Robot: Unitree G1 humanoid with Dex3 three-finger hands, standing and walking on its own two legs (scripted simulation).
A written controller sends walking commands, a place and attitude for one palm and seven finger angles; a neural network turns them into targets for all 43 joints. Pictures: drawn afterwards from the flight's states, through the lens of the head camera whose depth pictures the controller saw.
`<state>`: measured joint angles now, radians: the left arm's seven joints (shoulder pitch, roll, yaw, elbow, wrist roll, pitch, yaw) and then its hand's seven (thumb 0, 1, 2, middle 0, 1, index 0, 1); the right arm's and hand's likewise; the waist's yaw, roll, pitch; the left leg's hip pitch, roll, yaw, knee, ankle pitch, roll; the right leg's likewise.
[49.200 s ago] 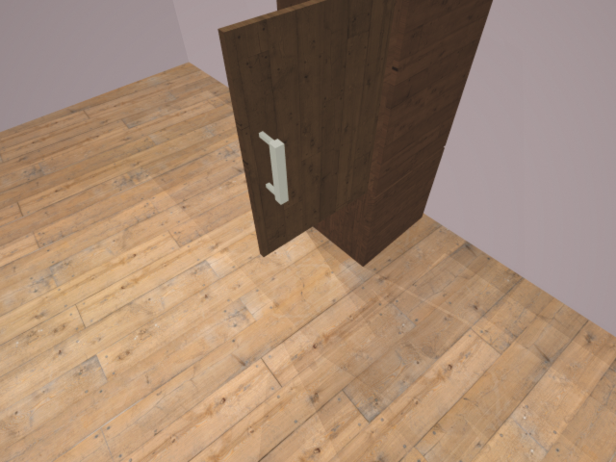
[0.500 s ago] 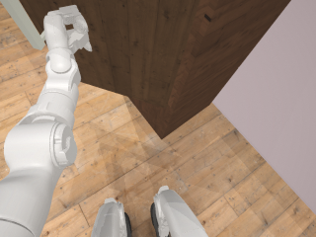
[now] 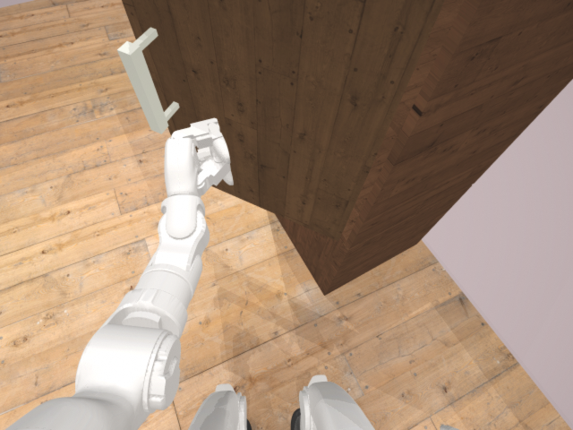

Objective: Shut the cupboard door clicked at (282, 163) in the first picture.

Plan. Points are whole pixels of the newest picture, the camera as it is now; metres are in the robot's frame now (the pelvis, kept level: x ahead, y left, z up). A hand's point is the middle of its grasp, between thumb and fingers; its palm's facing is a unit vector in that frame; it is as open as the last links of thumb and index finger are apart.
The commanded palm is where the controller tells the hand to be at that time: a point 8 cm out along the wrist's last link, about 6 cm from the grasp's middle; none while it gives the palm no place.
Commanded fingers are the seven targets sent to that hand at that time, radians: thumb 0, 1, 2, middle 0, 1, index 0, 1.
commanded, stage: pull the fist back off the door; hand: left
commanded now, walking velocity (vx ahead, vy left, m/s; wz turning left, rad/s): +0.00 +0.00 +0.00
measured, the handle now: (154, 84) +0.63 +0.17 +0.06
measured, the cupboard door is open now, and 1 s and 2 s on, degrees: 36 36 36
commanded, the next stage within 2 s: draw the hand back to the body in 0.02 s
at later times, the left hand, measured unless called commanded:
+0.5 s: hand (158, 191) +0.39 +0.13 +0.11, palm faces +0.05 -1.00 -0.02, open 3.1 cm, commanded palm +0.35 +0.17 +0.13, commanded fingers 0.00 0.90 0.90 -1.30 -1.50 -1.30 -1.50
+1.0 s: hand out of the picture +0.27 +0.22 +0.20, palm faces +0.22 -0.94 -0.26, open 3.7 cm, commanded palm +0.23 +0.27 +0.21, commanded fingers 0.00 0.90 0.90 -0.64 -0.78 -0.64 -0.78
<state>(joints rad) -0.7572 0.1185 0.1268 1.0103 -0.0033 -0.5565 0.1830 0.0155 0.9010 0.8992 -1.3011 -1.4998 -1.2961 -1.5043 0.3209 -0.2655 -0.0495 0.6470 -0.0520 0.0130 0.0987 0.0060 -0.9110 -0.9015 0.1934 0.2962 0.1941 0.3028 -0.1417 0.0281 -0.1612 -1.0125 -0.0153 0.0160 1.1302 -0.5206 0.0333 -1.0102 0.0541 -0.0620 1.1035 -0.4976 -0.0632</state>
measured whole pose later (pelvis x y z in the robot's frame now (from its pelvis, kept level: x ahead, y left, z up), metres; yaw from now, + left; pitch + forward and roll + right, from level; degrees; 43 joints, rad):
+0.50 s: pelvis +0.00 +0.00 +0.05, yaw +0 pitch +12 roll +0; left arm -0.33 0.17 0.10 0.57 -0.15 -0.33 0.02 0.01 0.90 0.90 -1.30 -1.50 -1.30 -1.50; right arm 0.36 -0.25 0.00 0.61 0.04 0.05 0.02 0.01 -0.91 -0.90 0.20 0.30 0.20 0.30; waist -0.06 0.03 -0.13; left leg -0.65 -0.02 0.02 0.87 -0.43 0.03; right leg -0.66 0.06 -0.04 0.86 -0.41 -0.06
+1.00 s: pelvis +0.02 +0.03 +0.09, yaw +1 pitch -1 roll -1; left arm 0.21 0.30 0.08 -0.14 -0.08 -0.03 0.07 0.01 0.90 0.90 -0.90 -1.06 -0.90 -1.07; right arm 0.17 -0.20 0.07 0.53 0.05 0.03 -0.06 0.01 -0.91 -0.90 0.20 0.30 0.20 0.30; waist 0.04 0.06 -0.03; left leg -0.19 -0.06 0.01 0.52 -0.30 0.07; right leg -0.18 0.03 -0.03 0.49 -0.28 -0.02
